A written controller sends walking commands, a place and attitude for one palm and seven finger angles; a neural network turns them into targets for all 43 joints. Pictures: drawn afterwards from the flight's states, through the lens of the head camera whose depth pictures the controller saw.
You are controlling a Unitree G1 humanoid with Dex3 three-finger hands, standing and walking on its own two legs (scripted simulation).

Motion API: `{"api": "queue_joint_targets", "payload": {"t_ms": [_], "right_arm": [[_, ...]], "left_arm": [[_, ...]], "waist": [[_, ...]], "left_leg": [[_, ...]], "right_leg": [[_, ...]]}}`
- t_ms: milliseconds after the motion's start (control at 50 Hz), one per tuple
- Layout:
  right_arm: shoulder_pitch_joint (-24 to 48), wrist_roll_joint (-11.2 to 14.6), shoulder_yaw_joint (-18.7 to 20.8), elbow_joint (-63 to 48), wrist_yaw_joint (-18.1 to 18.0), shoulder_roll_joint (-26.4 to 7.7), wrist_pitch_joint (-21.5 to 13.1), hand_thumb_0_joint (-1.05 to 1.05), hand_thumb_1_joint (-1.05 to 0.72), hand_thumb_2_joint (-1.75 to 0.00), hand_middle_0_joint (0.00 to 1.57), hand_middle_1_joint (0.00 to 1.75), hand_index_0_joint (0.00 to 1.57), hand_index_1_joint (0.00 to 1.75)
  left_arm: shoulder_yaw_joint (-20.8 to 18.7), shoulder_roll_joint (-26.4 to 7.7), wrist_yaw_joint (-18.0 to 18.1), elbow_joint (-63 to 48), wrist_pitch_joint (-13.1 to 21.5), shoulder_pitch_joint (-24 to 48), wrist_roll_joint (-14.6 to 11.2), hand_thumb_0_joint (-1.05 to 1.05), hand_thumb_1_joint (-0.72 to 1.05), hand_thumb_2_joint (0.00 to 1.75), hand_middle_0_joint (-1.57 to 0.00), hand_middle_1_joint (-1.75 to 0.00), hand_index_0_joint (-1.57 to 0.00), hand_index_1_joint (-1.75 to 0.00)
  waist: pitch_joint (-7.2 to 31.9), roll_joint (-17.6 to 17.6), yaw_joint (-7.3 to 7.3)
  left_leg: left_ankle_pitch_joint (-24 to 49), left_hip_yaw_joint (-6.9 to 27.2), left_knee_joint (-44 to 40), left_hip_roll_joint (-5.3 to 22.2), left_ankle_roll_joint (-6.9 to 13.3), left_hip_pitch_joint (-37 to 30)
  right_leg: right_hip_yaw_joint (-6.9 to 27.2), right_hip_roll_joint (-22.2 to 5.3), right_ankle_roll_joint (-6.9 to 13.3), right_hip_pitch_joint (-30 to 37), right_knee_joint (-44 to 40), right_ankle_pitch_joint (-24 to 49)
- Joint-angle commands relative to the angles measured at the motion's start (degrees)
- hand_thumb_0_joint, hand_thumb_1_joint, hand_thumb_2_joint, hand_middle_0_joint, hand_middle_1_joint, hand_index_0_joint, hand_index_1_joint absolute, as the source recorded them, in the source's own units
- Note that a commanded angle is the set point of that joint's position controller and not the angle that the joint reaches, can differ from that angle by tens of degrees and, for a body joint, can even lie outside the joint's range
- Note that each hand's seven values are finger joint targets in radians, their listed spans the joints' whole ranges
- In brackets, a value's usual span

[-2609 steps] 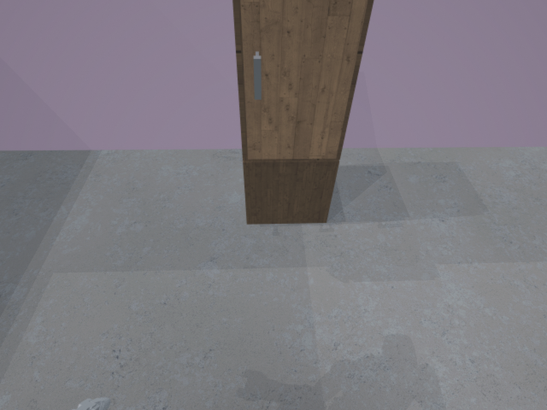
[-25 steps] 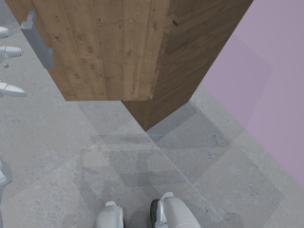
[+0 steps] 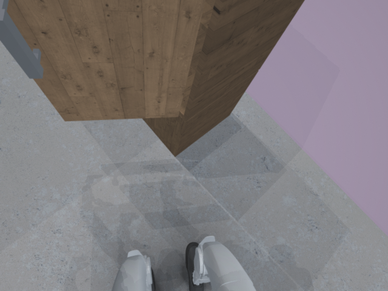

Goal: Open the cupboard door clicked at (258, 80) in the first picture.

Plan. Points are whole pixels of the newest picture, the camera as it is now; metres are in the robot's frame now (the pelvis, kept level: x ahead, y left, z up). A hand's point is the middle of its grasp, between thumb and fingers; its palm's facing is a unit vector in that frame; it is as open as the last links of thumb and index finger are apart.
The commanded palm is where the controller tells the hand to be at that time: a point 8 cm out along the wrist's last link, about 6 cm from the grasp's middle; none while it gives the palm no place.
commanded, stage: move the hooked fingers beside the handle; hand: left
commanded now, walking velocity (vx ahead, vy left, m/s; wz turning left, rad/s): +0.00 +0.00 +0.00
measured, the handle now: (20, 39) +0.55 +0.26 +0.08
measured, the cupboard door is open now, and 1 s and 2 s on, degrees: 56 56 56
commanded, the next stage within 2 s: slide the fingers in behind the handle in 1.12 s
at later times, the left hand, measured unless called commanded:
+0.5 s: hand out of the picture +0.49 +0.32 +0.08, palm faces +0.02 -1.00 +0.00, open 14.0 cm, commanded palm +0.49 +0.36 +0.08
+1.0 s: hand out of the picture +0.49 +0.32 +0.08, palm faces +0.02 -1.00 -0.01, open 14.0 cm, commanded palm +0.48 +0.36 +0.08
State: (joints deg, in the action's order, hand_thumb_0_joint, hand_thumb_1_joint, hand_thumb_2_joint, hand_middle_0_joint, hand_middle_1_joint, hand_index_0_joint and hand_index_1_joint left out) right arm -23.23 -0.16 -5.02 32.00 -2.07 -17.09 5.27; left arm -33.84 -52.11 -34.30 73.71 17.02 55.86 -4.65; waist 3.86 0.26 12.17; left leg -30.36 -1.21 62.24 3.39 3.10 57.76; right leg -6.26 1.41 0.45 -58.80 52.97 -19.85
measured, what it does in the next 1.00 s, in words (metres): stands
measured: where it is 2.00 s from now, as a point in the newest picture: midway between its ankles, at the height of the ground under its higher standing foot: (172, 290)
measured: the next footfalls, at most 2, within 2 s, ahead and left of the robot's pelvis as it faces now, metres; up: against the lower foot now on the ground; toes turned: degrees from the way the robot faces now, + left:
none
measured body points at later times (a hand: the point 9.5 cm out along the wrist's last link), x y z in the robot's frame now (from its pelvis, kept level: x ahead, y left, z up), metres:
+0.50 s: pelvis +0.00 +0.01 +0.00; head +0.16 +0.06 +0.42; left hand +0.49 +0.37 +0.08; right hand +0.02 -0.27 -0.09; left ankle -0.02 +0.08 -0.66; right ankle +0.04 -0.13 -0.66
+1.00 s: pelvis +0.00 +0.00 +0.00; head +0.16 +0.06 +0.41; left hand +0.48 +0.37 +0.08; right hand +0.00 -0.27 -0.09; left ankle -0.02 +0.08 -0.66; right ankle +0.04 -0.13 -0.66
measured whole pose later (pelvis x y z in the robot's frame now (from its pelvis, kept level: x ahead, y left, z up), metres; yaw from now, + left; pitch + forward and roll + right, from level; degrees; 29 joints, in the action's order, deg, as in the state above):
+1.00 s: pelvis +0.00 +0.00 +0.00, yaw +1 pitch +25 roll -6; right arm -22.7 -0.2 -4.6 33.1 -1.6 -17.0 5.5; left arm -32.1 -49.2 -33.9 71.0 18.9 54.4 -6.3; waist 4.3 0.1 11.2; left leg -30.6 0.0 63.4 3.1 2.9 58.0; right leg -7.2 1.3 0.5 -58.4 53.6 -20.2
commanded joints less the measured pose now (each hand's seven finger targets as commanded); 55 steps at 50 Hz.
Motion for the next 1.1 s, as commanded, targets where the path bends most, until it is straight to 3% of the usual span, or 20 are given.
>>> {"api": "queue_joint_targets", "payload": {"t_ms": [0,40,140,160,200,280,300,480,620,680,760,820,860,880,900,920,940,1000,1040,1080], "right_arm": [[-12.3,-0.6,5.2,-2.1,-0.5,-12.8,-0.9,0.0,-0.9,-0.9,0.2,0.3,0.2,0.3],[-12.3,-0.8,5.6,-1.6,-0.1,-12.8,-1.1,0.0,-0.9,-0.9,0.2,0.3,0.2,0.3],[-11.9,0.0,5.0,-1.6,0.3,-12.3,0.2,0.0,-0.9,-0.9,0.2,0.3,0.2,0.3],[-12.0,0.0,5.1,-1.7,0.3,-12.4,0.4,0.0,-0.9,-0.9,0.2,0.3,0.2,0.3],[-11.8,0.1,4.8,-1.6,0.0,-12.2,0.7,0.0,-0.9,-0.9,0.2,0.3,0.2,0.3],[-11.9,-0.2,5.2,-1.3,-0.1,-12.3,0.7,0.0,-0.9,-0.9,0.2,0.3,0.2,0.3],[-11.8,-0.3,5.1,-1.4,-0.2,-12.2,0.6,0.0,-0.9,-0.9,0.2,0.3,0.2,0.3],[-10.8,-0.4,4.6,-1.3,-0.4,-12.0,0.0,0.0,-0.9,-0.9,0.2,0.3,0.2,0.3],[-10.8,-0.4,4.8,-1.9,-0.4,-12.4,-0.6,0.0,-0.9,-0.9,0.2,0.3,0.2,0.3],[-10.8,-0.1,4.8,-2.0,-0.2,-12.4,-0.6,0.0,-0.9,-0.9,0.2,0.3,0.2,0.3],[-10.9,0.2,4.5,-1.5,-0.3,-12.3,0.0,0.0,-0.9,-0.9,0.2,0.3,0.2,0.3],[-11.1,0.1,4.7,-1.2,-0.5,-12.5,0.0,0.0,-0.9,-0.9,0.2,0.3,0.2,0.3],[-11.0,0.1,4.4,-0.8,-0.6,-12.2,0.0,0.0,-0.9,-0.9,0.2,0.3,0.2,0.3],[-11.1,0.0,4.5,-0.6,-0.7,-12.3,-0.1,0.0,-0.9,-0.9,0.2,0.3,0.2,0.3],[-11.3,-0.1,4.6,-0.7,-0.8,-12.3,-0.3,0.0,-0.9,-0.9,0.2,0.3,0.2,0.3],[-11.4,-0.3,4.9,-0.6,-0.6,-12.5,-0.4,0.0,-0.9,-0.9,0.2,0.3,0.2,0.3],[-11.4,-0.3,4.9,-0.5,-0.5,-12.3,-0.4,0.0,-0.9,-0.9,0.2,0.3,0.2,0.3],[-11.5,-0.4,5.2,-0.7,-0.5,-12.5,-0.8,0.0,-0.9,-0.9,0.2,0.3,0.2,0.3],[-10.8,-0.1,4.8,-1.0,-0.2,-12.1,-0.5,0.0,-0.9,-0.9,0.2,0.3,0.2,0.3],[-10.2,0.0,4.3,-1.6,-0.4,-12.1,-0.4,0.0,-0.9,-0.9,0.2,0.3,0.2,0.3]], "left_arm": [[-5.8,-23.2,1.0,-17.4,5.3,19.9,-2.5,0.0,-0.5,0.3,-0.3,-1.2,-0.3,-1.2],[-6.7,-23.4,1.3,-17.1,5.4,18.1,-2.4,0.0,-0.5,0.3,-0.3,-1.2,-0.3,-1.2],[-1.9,-17.0,-0.1,-15.2,3.3,15.0,-3.0,0.0,-0.5,0.3,-0.3,-1.2,-0.3,-1.2],[-1.7,-16.5,-0.2,-14.3,2.7,13.6,-3.1,0.0,-0.5,0.3,-0.3,-1.2,-0.3,-1.2],[0.2,-14.0,-0.8,-13.9,2.6,15.4,-3.8,0.0,-0.5,0.3,-0.3,-1.2,-0.3,-1.2],[0.7,-12.8,-0.1,-15.7,4.0,17.5,-4.1,0.0,-0.5,0.3,-0.3,-1.2,-0.3,-1.2],[1.4,-11.7,0.0,-16.7,4.8,18.9,-4.7,0.0,-0.5,0.3,-0.3,-1.2,-0.3,-1.2],[-0.7,-16.6,3.4,-13.4,4.5,20.4,-1.5,0.0,-0.5,0.3,-0.3,-1.2,-0.3,-1.2],[-4.1,-20.9,2.4,-16.5,5.5,19.3,-2.2,0.0,-0.5,0.3,-0.3,-1.2,-0.3,-1.2],[-3.3,-19.2,0.9,-14.1,4.7,16.2,-2.9,0.0,-0.5,0.3,-0.3,-1.2,-0.3,-1.2],[0.1,-15.0,-0.8,-12.0,3.5,16.4,-3.7,0.0,-0.5,0.3,-0.3,-1.2,-0.3,-1.2],[-0.7,-16.4,-1.0,-13.0,3.9,18.3,-3.8,0.0,-0.5,0.3,-0.3,-1.2,-0.3,-1.2],[1.1,-14.3,-0.5,-12.7,4.3,20.4,-3.7,0.0,-0.5,0.3,-0.3,-1.2,-0.3,-1.2],[0.4,-15.3,-0.1,-13.2,4.6,21.5,-3.6,0.0,-0.5,0.3,-0.3,-1.2,-0.3,-1.2],[0.3,-15.4,0.1,-15.6,5.6,22.6,-3.9,0.0,-0.5,0.3,-0.3,-1.2,-0.3,-1.2],[-1.2,-17.2,0.6,-16.5,5.9,22.2,-3.6,0.0,-0.5,0.3,-0.3,-1.2,-0.3,-1.2],[-0.4,-16.0,0.9,-16.8,6.1,21.5,-3.5,0.0,-0.5,0.3,-0.3,-1.2,-0.3,-1.2],[-3.4,-19.1,1.7,-16.9,5.7,19.7,-3.4,0.0,-0.5,0.3,-0.3,-1.2,-0.3,-1.2],[-2.3,-17.7,1.8,-14.8,4.4,17.9,-3.1,0.0,-0.5,0.3,-0.3,-1.2,-0.3,-1.2],[-2.8,-19.7,2.1,-11.8,3.1,17.6,-2.3,0.0,-0.5,0.3,-0.3,-1.2,-0.3,-1.2]], "waist": [[35.5,18.6,-3.0],[35.1,17.6,-3.2],[29.9,18.4,-2.62],[28.6,15.7,-2.46],[26.5,15.4,-1.53],[27.8,14.6,-1.03],[27.8,16.8,-0.98],[27.6,15.0,-1.56],[33.0,16.7,-2.8],[30.8,13.7,-2.41],[26.8,13.4,-1.2],[27.8,14.1,-1.22],[26.7,14.0,-0.33],[26.5,12.9,-0.17],[28.6,16.2,-0.72],[31.2,17.6,-1.59],[32.0,18.5,-1.56],[33.1,17.3,-2.42],[30.7,16.3,-2.28],[26.5,12.5,-2.15]], "left_leg": [[41.8,6.2,-6.2,-0.2,-3.6,-25.3],[43.4,6.6,-6.4,0.1,-3.9,-26.7],[43.4,6.2,-7.3,0.1,-3.8,-27.6],[42.4,6.3,-7.6,0.1,-3.5,-27.0],[42.0,6.5,-7.9,0.1,-3.6,-26.9],[40.7,7.0,-7.7,0.2,-4.0,-27.9],[41.9,7.2,-7.5,0.2,-4.4,-28.9],[34.3,6.5,-7.5,-0.5,-3.7,-23.0],[38.7,6.4,-6.7,-0.3,-3.7,-24.3],[36.7,5.9,-6.9,-0.4,-3.0,-22.1],[33.7,5.8,-7.4,-0.5,-2.5,-21.7],[33.6,5.8,-6.9,-0.5,-2.6,-21.7],[31.4,6.1,-6.9,-0.5,-2.7,-21.2],[31.1,6.3,-6.8,-0.5,-2.6,-20.9],[33.9,6.8,-6.7,-0.5,-3.3,-23.6],[35.9,7.2,-6.7,-0.3,-4.0,-25.8],[37.5,7.2,-6.6,-0.3,-4.2,-27.2],[39.2,7.2,-6.3,-0.3,-4.1,-26.4],[36.6,6.0,-6.4,-0.5,-3.4,-23.7],[30.7,5.2,-6.8,-0.9,-2.2,-17.3]], "right_leg": [[3.2,2.4,1.6,16.8,-1.1,18.2],[2.9,2.5,1.4,16.7,-1.6,18.2],[2.4,2.7,1.0,14.2,-2.9,17.0],[2.2,2.7,0.8,13.9,-3.3,16.2],[1.8,2.8,1.0,12.6,-3.3,15.6],[1.9,2.6,1.0,11.4,-3.2,14.0],[1.8,2.7,1.4,10.0,-2.9,13.8],[2.4,2.2,1.2,13.7,-2.3,12.5],[2.8,2.4,1.3,17.1,-1.5,16.5],[2.9,2.6,1.1,17.6,-2.1,16.4],[2.6,2.5,0.9,14.5,-2.9,14.1],[2.8,2.5,1.1,14.0,-2.4,14.0],[2.7,2.5,1.1,12.5,-2.5,12.2],[2.6,2.4,1.1,12.5,-2.4,12.0],[2.5,2.5,1.4,11.7,-1.9,12.2],[2.4,2.4,1.4,11.9,-1.8,12.3],[2.4,2.4,1.4,11.4,-1.8,12.7],[2.4,2.5,1.6,13.9,-1.4,14.5],[2.8,2.4,1.2,15.0,-2.1,15.0],[3.2,2.4,1.0,17.6,-2.3,14.7]]}}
